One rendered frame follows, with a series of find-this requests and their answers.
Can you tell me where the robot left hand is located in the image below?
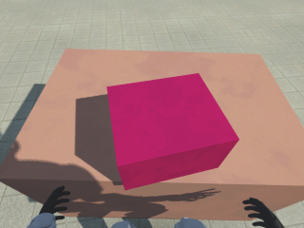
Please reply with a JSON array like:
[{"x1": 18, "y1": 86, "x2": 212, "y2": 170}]
[{"x1": 39, "y1": 186, "x2": 70, "y2": 220}]

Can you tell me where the carton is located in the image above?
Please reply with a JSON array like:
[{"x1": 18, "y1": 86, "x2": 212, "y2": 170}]
[{"x1": 106, "y1": 73, "x2": 239, "y2": 190}]

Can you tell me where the pedestal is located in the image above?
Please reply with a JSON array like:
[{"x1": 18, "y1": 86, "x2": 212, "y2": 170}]
[{"x1": 0, "y1": 48, "x2": 304, "y2": 221}]

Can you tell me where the robot right thigh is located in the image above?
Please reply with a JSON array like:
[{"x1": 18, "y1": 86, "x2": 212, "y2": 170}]
[{"x1": 174, "y1": 218, "x2": 207, "y2": 228}]

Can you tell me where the robot left forearm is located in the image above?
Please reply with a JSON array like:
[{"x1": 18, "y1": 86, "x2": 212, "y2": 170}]
[{"x1": 27, "y1": 213, "x2": 57, "y2": 228}]

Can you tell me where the robot right hand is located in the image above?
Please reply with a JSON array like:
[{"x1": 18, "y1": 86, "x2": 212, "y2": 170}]
[{"x1": 242, "y1": 198, "x2": 285, "y2": 228}]

